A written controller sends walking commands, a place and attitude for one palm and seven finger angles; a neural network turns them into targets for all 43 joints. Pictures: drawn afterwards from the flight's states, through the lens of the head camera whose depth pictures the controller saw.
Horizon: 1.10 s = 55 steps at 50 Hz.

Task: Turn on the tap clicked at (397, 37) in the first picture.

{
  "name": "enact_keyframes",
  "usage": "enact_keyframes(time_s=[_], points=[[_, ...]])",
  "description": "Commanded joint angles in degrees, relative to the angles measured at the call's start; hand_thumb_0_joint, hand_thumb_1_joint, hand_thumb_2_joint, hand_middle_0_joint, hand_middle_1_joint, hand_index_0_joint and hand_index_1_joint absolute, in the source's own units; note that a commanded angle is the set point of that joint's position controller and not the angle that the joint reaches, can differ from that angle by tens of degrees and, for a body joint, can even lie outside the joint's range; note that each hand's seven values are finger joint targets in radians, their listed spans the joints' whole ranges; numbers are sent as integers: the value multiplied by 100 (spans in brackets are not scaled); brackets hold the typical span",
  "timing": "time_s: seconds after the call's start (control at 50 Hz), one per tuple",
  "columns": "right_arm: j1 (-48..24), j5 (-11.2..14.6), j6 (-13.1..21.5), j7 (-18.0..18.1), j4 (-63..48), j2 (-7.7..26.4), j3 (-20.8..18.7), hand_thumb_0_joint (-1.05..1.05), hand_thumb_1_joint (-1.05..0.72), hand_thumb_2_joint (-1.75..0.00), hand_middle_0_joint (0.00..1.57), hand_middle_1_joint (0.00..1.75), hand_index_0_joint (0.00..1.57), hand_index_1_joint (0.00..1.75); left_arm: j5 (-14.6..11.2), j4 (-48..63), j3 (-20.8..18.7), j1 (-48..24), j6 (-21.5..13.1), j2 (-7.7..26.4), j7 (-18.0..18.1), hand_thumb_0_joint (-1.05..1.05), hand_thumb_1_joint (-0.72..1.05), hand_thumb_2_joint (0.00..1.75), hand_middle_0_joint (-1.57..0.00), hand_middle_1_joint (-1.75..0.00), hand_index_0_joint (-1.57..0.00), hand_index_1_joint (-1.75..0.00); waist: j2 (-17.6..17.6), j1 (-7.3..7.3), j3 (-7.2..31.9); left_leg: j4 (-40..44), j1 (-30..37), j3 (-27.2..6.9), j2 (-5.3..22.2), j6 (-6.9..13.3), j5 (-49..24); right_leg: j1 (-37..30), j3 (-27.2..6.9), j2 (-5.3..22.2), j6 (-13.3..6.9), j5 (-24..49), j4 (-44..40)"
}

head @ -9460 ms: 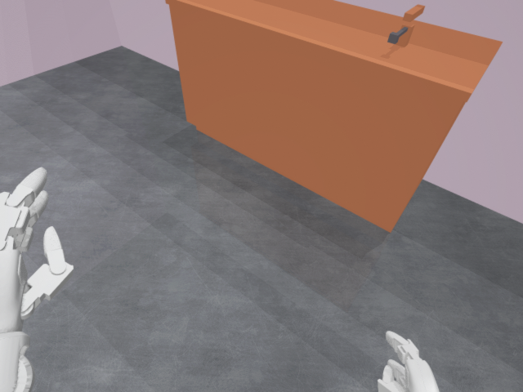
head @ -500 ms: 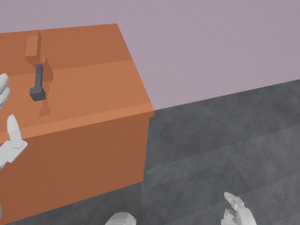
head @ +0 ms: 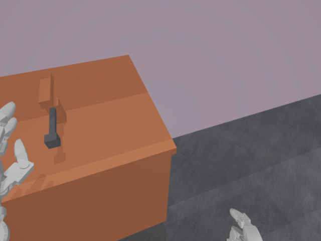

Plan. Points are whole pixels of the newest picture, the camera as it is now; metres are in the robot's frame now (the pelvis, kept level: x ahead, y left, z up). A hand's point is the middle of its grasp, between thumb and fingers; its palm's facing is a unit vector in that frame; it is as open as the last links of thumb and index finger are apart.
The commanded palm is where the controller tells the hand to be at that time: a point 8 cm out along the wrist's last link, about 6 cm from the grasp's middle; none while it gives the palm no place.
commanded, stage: come to a stop and stand still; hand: left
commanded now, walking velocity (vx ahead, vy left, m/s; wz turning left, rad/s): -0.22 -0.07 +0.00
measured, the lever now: (52, 140) +0.32 +0.31 +0.09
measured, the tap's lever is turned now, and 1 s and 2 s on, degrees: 0 0 0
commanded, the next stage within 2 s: look again from close up in 0.76 s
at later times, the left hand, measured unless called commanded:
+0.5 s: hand out of the picture +0.22 +0.31 +0.21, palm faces +0.58 -0.71 -0.41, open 7.4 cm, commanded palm +0.14 +0.28 +0.18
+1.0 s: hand (36, 150) +0.23 +0.26 +0.17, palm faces +0.38 -0.83 -0.41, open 7.4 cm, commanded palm +0.18 +0.29 +0.18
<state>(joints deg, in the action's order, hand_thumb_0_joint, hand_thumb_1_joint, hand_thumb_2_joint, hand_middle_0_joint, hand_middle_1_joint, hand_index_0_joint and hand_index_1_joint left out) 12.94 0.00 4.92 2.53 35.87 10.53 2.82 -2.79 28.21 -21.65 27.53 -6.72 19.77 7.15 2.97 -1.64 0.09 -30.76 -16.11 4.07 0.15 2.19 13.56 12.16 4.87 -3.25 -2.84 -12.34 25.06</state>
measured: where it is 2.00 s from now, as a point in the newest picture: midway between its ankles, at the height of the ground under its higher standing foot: outside the picture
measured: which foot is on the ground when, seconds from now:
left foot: down 0.00-1.00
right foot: down 0.00-1.00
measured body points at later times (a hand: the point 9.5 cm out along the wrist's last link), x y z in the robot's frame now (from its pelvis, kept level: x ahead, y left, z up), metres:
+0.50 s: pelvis -0.01 -0.01 +0.00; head +0.01 -0.01 +0.45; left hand +0.18 +0.34 +0.23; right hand +0.19 -0.20 -0.08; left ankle +0.03 +0.07 -0.74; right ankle +0.01 -0.09 -0.74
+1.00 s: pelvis +0.02 +0.01 +0.00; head +0.04 +0.02 +0.45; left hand +0.20 +0.30 +0.20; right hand +0.21 -0.22 -0.07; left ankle +0.03 +0.07 -0.74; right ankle +0.01 -0.09 -0.74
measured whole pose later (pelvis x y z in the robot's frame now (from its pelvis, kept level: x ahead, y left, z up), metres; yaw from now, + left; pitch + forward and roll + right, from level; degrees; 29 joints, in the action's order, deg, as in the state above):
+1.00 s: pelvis +0.02 +0.01 +0.00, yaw +0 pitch +1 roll -2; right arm 10.5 0.6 5.2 2.1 32.5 13.4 0.2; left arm -3.4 29.3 -21.3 28.5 -11.7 21.6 6.8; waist 0.9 -0.6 -1.1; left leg -26.7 -14.0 4.7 -1.7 4.6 13.8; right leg 11.0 2.8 -2.3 -1.4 -12.7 22.9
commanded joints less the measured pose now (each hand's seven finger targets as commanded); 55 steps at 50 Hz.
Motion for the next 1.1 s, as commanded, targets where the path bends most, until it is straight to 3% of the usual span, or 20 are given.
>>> enact_keyframes(time_s=[0.0,0.06,0.14,0.24,0.3,0.32,0.34,0.36,0.38,0.42,0.48,0.54,0.6,0.62,0.64,0.72,0.84,0.9,1.0,1.08], points=[[-780,54,304,200,-995,753,-325,0,-90,-90,20,30,20,30,23,828,-234,-986,-150,783,172,0,90,90,-20,-30,-20,-30,-120,112,678,792,617,-641,471,-252,-1303,-227,-666,612,134,1211,-587],[-884,14,290,293,-1167,736,-289,0,-90,-90,20,30,20,30,45,1603,-171,-1150,-150,935,209,0,90,90,-20,-30,-20,-30,634,45,846,887,1026,-874,609,-456,-3263,-274,-369,325,213,1604,-152],[-859,-38,211,259,-1290,713,-342,0,-90,-90,20,30,20,30,2,2137,-437,-626,-202,1126,252,0,90,90,-20,-30,-20,-30,804,21,1109,728,1056,-781,622,-561,-3914,-474,-336,309,126,1513,-151],[-789,-27,84,249,-1392,743,-389,0,-90,-90,20,30,20,30,-161,1786,-707,448,-232,1047,244,0,90,90,-20,-30,-20,-30,451,47,1370,693,800,-658,552,-598,-3362,-862,-377,402,72,1986,-322],[-783,-12,15,292,-1364,760,-382,0,-90,-90,20,30,20,30,-211,1308,-667,549,-176,929,239,0,90,90,-20,-30,-20,-30,92,89,1230,908,628,-638,554,-434,-2139,-768,-513,473,165,1670,-584],[264,215,-62,650,-2079,1134,684,0,-90,-90,20,30,20,30,22,2377,-2041,-5080,-1109,5203,270,0,90,90,-20,-30,-20,-30,1024,496,209,1253,-1031,-1192,448,-175,-672,-2099,-351,27,539,35,162],[-178,330,144,493,-1625,449,-222,0,-90,-90,20,30,20,30,109,-61,-2058,-3195,-820,2457,107,0,90,90,-20,-30,-20,-30,412,-41,730,993,-295,-904,803,-134,157,-295,-346,497,341,-890,-11],[-433,83,201,285,-1477,743,-193,0,-90,-90,20,30,20,30,-63,-404,-1361,-2343,-710,1917,105,0,90,90,-20,-30,-20,-30,44,90,213,1158,-316,-926,643,-184,229,30,-269,494,285,-1155,-407],[-512,56,225,172,-1429,1101,-345,0,-90,-90,20,30,20,30,-110,-969,-1045,-1905,-662,1788,99,0,90,90,-20,-30,-20,-30,32,-50,29,886,163,-736,552,-154,175,480,-513,563,171,-849,-712],[-509,43,312,-14,-1350,1119,-400,0,-90,-90,20,30,20,30,-213,-897,-593,-1417,-699,1388,-95,0,90,90,-20,-30,-20,-30,117,-26,407,777,342,-713,418,-182,230,438,-837,688,38,-344,-705],[-568,123,403,-199,-1362,1007,-363,0,-90,-90,20,30,20,30,-87,207,351,-787,-732,510,-190,0,90,90,-20,-30,-20,-30,-427,-30,413,811,530,-646,448,-72,434,452,-1055,667,200,-602,-900],[-736,107,428,-150,-1302,929,-326,0,-90,-90,20,30,20,30,52,570,345,-1106,-635,594,-78,0,90,90,-20,-30,-20,-30,-682,-1,275,868,583,-617,452,-57,587,566,-1109,654,225,-919,-1070],[-821,33,440,-24,-1286,907,-324,0,-90,-90,20,30,20,30,162,904,-350,-1526,-672,1235,62,0,90,90,-20,-30,-20,-30,-655,7,219,785,448,-642,345,-50,519,551,-1175,735,118,-1141,-1114],[-868,-12,383,29,-1244,976,-345,0,-90,-90,20,30,20,30,190,1187,-938,-1779,-699,1979,159,0,90,90,-20,-30,-20,-30,-357,-8,265,783,385,-660,350,-46,557,481,-1215,747,90,-1060,-1072],[-833,-3,381,52,-1251,822,-322,0,-90,-90,20,30,20,30,137,1167,-671,-1664,-708,1503,140,0,90,90,-20,-30,-20,-30,-73,45,398,827,316,-702,363,-18,470,196,-1114,788,55,-830,-928],[-789,-9,424,54,-1298,865,-341,0,-90,-90,20,30,20,30,34,1668,-1035,-1199,-721,1827,224,0,90,90,-20,-30,-20,-30,863,-7,763,925,122,-852,407,-44,-60,-615,-903,686,30,286,-451],[-645,33,467,-68,-1243,895,-424,0,-90,-90,20,30,20,30,-95,1254,-452,212,-759,812,100,0,90,90,-20,-30,-20,-30,110,59,1062,600,635,-752,471,-70,-1664,-696,-709,679,84,1499,-283],[-611,61,333,-64,-1166,962,-489,0,-90,-90,20,30,20,30,-97,615,-436,393,-645,735,57,0,90,90,-20,-30,-20,-30,-403,86,773,712,575,-775,561,-84,-1523,-403,-693,634,170,1355,-378],[-697,76,185,31,-1209,945,-468,0,-90,-90,20,30,20,30,-28,593,-366,-520,-612,899,20,0,90,90,-20,-30,-20,-30,-421,110,538,947,580,-854,605,-77,-1268,-241,-652,594,203,1044,-349],[-825,38,247,68,-1298,884,-400,0,-90,-90,20,30,20,30,17,1317,-261,-1309,-637,1019,56,0,90,90,-20,-30,-20,-30,138,57,684,1017,766,-922,606,-67,-1392,-390,-616,567,171,1003,-236]])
